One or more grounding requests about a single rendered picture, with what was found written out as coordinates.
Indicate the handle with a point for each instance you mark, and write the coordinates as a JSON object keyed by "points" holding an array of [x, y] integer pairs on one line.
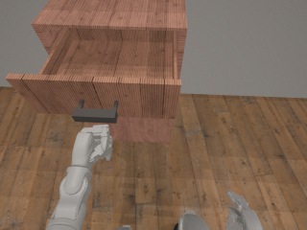
{"points": [[95, 115]]}

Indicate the cabinet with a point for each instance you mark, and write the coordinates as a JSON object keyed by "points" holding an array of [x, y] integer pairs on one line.
{"points": [[145, 15]]}

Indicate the left robot hand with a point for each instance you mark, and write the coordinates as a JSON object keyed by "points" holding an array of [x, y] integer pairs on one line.
{"points": [[88, 139]]}

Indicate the robot right thigh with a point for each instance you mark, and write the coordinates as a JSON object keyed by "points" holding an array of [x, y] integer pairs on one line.
{"points": [[191, 222]]}

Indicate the right robot hand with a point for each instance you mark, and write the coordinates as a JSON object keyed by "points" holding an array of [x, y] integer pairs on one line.
{"points": [[246, 220]]}

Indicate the right robot shin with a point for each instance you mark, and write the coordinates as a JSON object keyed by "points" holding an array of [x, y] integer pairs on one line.
{"points": [[190, 212]]}

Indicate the left robot forearm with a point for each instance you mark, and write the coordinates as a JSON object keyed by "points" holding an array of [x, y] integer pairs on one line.
{"points": [[74, 190]]}

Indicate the drawer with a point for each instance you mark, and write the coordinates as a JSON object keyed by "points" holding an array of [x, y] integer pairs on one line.
{"points": [[137, 68]]}

